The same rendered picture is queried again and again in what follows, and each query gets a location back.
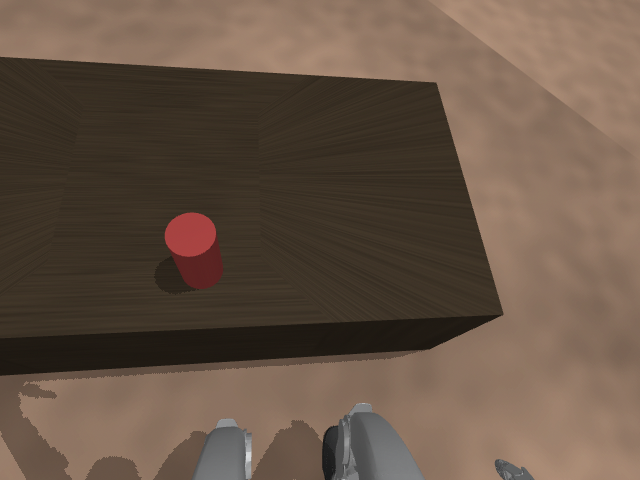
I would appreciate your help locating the can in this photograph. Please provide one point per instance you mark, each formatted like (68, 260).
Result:
(192, 241)

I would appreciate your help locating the right robot foot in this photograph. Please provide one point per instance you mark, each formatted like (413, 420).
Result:
(328, 452)

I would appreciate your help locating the right robot hand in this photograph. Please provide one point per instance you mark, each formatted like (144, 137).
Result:
(510, 472)

